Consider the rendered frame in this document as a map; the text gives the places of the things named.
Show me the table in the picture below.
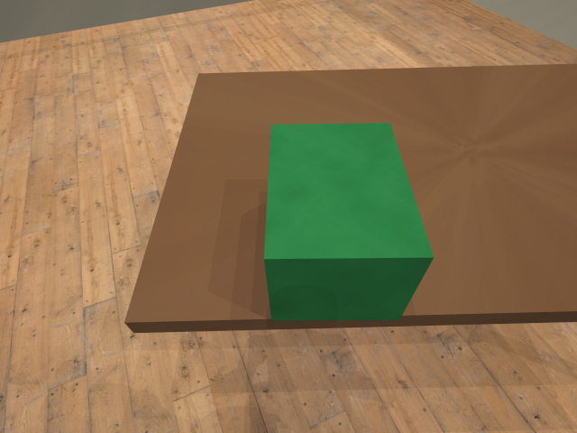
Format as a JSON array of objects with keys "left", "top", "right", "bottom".
[{"left": 124, "top": 64, "right": 577, "bottom": 333}]

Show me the carton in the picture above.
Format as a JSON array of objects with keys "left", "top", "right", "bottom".
[{"left": 264, "top": 123, "right": 434, "bottom": 321}]

